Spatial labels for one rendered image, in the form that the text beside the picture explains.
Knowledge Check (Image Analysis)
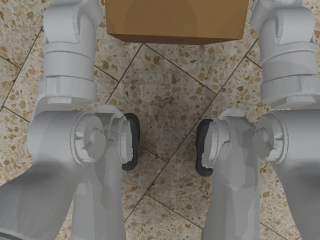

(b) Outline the robot shin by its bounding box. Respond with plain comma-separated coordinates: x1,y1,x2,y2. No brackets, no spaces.
97,104,133,164
201,107,256,169

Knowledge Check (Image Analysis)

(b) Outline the robot left shin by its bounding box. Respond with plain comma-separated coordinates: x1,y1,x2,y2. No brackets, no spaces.
97,104,133,164

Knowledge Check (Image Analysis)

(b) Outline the left robot upper arm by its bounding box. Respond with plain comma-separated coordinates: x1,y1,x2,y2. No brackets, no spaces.
0,110,106,240

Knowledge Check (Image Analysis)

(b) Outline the robot left forearm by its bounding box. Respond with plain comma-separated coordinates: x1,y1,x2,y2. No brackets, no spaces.
26,0,104,145

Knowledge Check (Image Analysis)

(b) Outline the right robot upper arm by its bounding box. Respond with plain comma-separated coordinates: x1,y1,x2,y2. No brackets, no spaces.
253,109,320,240

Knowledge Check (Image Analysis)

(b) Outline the carton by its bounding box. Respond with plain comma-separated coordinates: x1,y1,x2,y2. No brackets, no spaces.
105,0,249,46

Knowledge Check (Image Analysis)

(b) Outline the robot right forearm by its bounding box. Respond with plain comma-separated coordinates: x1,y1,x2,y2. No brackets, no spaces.
249,0,320,110

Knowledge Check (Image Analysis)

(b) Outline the robot right shin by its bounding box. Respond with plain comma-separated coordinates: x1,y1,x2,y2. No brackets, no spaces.
201,107,256,169

